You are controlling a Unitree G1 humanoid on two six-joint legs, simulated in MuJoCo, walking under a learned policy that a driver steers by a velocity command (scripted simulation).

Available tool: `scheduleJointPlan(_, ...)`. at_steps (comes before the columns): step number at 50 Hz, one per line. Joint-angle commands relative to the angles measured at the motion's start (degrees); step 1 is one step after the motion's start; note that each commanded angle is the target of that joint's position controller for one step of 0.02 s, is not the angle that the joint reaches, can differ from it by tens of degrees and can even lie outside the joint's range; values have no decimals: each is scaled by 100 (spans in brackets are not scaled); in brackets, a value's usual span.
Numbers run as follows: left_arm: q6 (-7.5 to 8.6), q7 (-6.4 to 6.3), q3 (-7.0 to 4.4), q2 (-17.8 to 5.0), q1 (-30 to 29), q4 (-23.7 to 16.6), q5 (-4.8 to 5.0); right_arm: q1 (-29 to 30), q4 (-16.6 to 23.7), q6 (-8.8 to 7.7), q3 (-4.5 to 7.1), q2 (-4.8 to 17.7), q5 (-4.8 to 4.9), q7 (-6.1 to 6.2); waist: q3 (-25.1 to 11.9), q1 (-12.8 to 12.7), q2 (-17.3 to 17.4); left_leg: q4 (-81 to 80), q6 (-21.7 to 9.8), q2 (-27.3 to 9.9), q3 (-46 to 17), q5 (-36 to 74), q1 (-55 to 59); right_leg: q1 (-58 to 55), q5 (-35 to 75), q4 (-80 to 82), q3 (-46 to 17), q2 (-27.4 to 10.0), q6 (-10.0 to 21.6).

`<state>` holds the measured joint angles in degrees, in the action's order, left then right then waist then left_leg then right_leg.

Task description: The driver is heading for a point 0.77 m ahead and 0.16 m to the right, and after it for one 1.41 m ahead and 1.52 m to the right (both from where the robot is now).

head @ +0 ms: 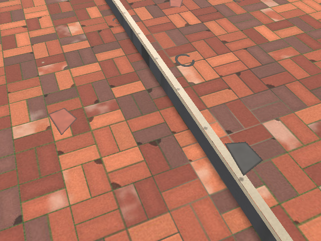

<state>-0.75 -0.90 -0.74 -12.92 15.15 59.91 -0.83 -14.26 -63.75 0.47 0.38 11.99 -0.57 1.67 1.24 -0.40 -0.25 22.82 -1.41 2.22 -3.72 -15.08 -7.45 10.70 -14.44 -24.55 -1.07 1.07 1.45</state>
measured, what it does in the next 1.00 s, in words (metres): walks ahead: left foot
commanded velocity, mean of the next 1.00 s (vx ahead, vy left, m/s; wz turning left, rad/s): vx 0.41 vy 0.00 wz -0.08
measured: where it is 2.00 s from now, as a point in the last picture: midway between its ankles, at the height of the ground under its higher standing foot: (198, 168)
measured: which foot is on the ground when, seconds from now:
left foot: down 0.00-0.20, up 0.22-0.64, down 0.66-1.00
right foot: down 0.00-0.68, up 0.70-1.00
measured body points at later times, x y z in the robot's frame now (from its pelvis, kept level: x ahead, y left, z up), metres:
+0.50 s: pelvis +0.15 -0.03 +0.00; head +0.17 -0.05 +0.45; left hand +0.03 +0.19 -0.13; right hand +0.29 -0.26 -0.14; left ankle +0.26 +0.10 -0.69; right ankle +0.02 -0.11 -0.75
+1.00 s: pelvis +0.43 +0.00 +0.00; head +0.46 +0.01 +0.45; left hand +0.56 +0.23 -0.14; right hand +0.37 -0.23 -0.15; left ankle +0.37 +0.06 -0.75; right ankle +0.56 -0.15 -0.68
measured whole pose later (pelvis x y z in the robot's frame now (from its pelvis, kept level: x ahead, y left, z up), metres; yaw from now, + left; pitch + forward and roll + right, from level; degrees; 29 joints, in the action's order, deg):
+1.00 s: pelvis +0.43 +0.00 +0.00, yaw -7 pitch +0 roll +1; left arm 1.9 2.0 -2.6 -12.0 9.2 54.2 -1.3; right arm -23.2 -60.7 -6.5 1.6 10.9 -0.9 0.5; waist 2.6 1.0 -1.9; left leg 12.2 -5.3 4.8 11.1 -13.6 0.6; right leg 38.6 -2.0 -51.0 0.6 -5.3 4.0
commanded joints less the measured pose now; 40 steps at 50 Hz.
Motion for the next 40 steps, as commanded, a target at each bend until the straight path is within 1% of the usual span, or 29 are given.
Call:
scheduleJointPlan(1, 19, 33, -104, -540, -119, -301, -49, -383, 122, 23, 187, 838, -24, -5, 681, 167, 374, -879, -631, -650, -1071, -2998, -680, 944, -2242, -28, -306, -85, 258)
scheduleJointPlan(3, 101, 83, -40, -237, -291, -433, -101, -688, 46, -3, 271, 949, -32, -1, 674, 277, 936, -1441, -970, -1339, -2000, -3117, -241, 1382, -1111, -1022, 233, 118, 141)
scheduleJointPlan(4, 159, 95, -51, -276, -295, -468, -131, -655, 56, -35, 314, 990, -37, -8, 645, 261, 1008, -1646, -1123, -1660, -2263, -2874, -305, 1364, -710, -1460, 305, -45, 133)
scheduleJointPlan(5, 215, 113, -87, -393, -238, -489, -115, -549, 104, -72, 333, 988, -39, -26, 557, 174, 883, -1686, -1149, -1715, -2242, -2618, -368, 1281, -791, -1604, 249, -147, 158)
scheduleJointPlan(6, 262, 138, -104, -417, -117, -489, -93, -372, 163, -108, 351, 1000, -37, -43, 523, 40, 827, -1612, -1098, -1634, -2029, -2411, -472, 1085, -943, -1455, 241, -189, 201)
scheduleJointPlan(7, 302, 156, -103, -345, 133, -433, -71, -120, 237, -129, 360, 976, -10, -55, 537, -159, 812, -1457, -990, -1439, -1674, -2270, -812, 572, -899, -1016, 319, -161, 264)
scheduleJointPlan(8, 333, 147, -102, -233, 594, -275, -39, 163, 317, -135, 367, 933, 26, -64, 547, -422, 759, -1168, -856, -1145, -1267, -2221, -1378, -292, -646, -408, 485, -17, 319)
scheduleJointPlan(9, 352, 110, -135, -236, 1142, -52, -26, 326, 393, -144, 374, 864, 10, -68, 603, -633, 491, -607, -754, -827, -952, -2166, -1900, -1043, -613, 86, 506, 149, 318)
scheduleJointPlan(10, 399, 45, -193, -462, 1697, 96, -81, 449, 515, -191, 316, 596, -17, -85, 550, -793, -349, 661, -583, -390, -411, -1835, -2606, -1739, -1343, 830, -620, -584, 390)
scheduleJointPlan(11, 426, 23, -324, -1068, 2233, 182, -67, 465, 724, -263, 193, 124, 0, -144, 325, -804, -1612, 2276, -377, 227, 447, -1541, -3448, -2118, -3068, 1977, -3011, -1943, 742)
scheduleJointPlan(12, 382, 27, -358, -1139, 2028, 227, -70, 533, 815, -293, 262, 523, -148, -188, 770, -544, -1107, 3109, -447, -66, 204, -1367, -3689, -1333, -3735, 2233, -3790, -2394, 1105)
scheduleJointPlan(13, 416, 55, -293, -868, 1388, 10, -64, 574, 836, -334, 271, 569, -157, -261, 1095, -198, -562, 3456, -470, -369, 73, -779, -3652, -845, -3395, 2219, -3425, -2239, 1134)
scheduleJointPlan(14, 485, 77, -252, -698, 1046, -115, -46, 457, 752, -378, 252, 492, -127, -327, 1029, -41, -355, 3496, -430, -504, 78, -347, -3494, -756, -2644, 2210, -2793, -1914, 1007)
scheduleJointPlan(16, 608, 55, -194, -496, 997, -144, -9, 329, 655, -405, 265, 471, -166, -400, 723, 40, -336, 3460, -295, -593, 287, 241, -3274, -1001, -983, 2149, -1749, -1445, 807)
scheduleJointPlan(19, 675, 44, -132, -333, 1565, 90, 0, 630, 787, -340, 245, 370, -166, -416, 510, -61, -422, 3431, -171, -570, 556, 583, -3528, -1393, 766, 1885, -1028, -1217, 797)
scheduleJointPlan(23, 684, 17, -80, -293, 1834, 183, -7, 1671, 1258, -313, 162, 250, -137, -412, 653, -256, -491, 2505, 3, -458, 862, 829, -3561, -1276, 2209, 1774, -609, -1129, 873)
scheduleJointPlan(27, 698, -14, -90, -424, 1899, 241, -27, 2189, 1572, -328, 86, 220, -64, -402, 685, -322, -633, 1374, -175, -261, 1080, 1052, -2853, -1275, 3116, 1672, -378, -1178, 856)
scheduleJointPlan(29, 705, -17, -102, -497, 1736, 245, -22, 1994, 1609, -346, 117, 327, -63, -353, 574, -131, -638, 1072, -393, -129, 1118, 964, -2294, -1401, 4156, 1352, -264, -1280, 797)
scheduleJointPlan(30, 710, -22, -117, -564, 1619, 233, -17, 1647, 1534, -365, 163, 422, -65, -308, 366, 52, -646, 1000, -510, 13, 1137, 828, -1817, -1490, 5064, 914, -178, -1294, 729)
scheduleJointPlan(31, 696, -29, -137, -632, 1534, 228, -21, 1006, 1348, -399, 235, 557, -57, -258, 5, 323, -635, 896, -627, 161, 1124, 712, -1170, -1590, 5750, 172, -111, -1275, 657)
scheduleJointPlan(32, 668, -22, -149, -675, 1406, 201, 2, 64, 1046, -448, 318, 679, -60, -202, -476, 724, -529, 514, -750, 221, 1127, 937, -91, -1363, 5687, -890, 19, -1149, 567)
scheduleJointPlan(33, 668, 3, -113, -574, 1370, 104, 29, -817, 834, -489, 435, 984, -177, -135, -980, 1045, -313, 436, -951, -514, 368, 434, 1297, -332, 4188, -2280, 101, -961, 514)
scheduleJointPlan(34, 649, 62, 12, 104, 1866, -54, 146, -1338, 798, -489, 557, 1513, -323, -122, -1716, 747, 877, 155, -1526, -2307, -2299, -458, 2752, 1488, 61, -4481, 404, -125, 323)
scheduleJointPlan(35, 623, 65, -141, -329, 1913, 19, 103, -1090, 786, -417, 568, 1429, -116, -208, -1823, 673, 779, -773, -1916, -2607, -3949, -855, 2567, 2273, -1384, -5476, -176, 275, 406)
scheduleJointPlan(36, 594, 50, -195, -455, 1325, -142, 41, -347, 905, -423, 490, 1093, -11, -221, -769, 370, 417, -940, -1657, -2381, -2906, -1244, 1652, 2621, -766, -5469, -282, -192, 487)
scheduleJointPlan(37, 619, 75, -181, -373, 969, -222, 17, 88, 1000, -489, 386, 673, 5, -243, -211, 273, 136, -1207, -1471, -2132, -2130, -798, 729, 2460, -321, -5134, -250, -395, 497)
scheduleJointPlan(38, 583, 92, -193, -261, 880, -208, 5, 237, 979, -555, 326, 481, -37, -233, 63, 81, 36, -1358, -1238, -1878, -1538, -260, 163, 2186, -153, -4828, -262, -544, 489)
scheduleJointPlan(39, 502, 128, -198, -190, 940, -191, -80, 164, 883, -608, 264, 319, -44, -199, 169, -70, 113, -1446, -1080, -1692, -1055, 259, -246, 1891, -114, -4581, -280, -628, 437)
scheduleJointPlan(40, 422, 170, -193, -72, 1040, -155, -102, 55, 806, -658, 230, 243, -51, -178, 164, -160, 194, -1503, -987, -1592, -686, 600, -401, 1720, -86, -4427, -273, -653, 396)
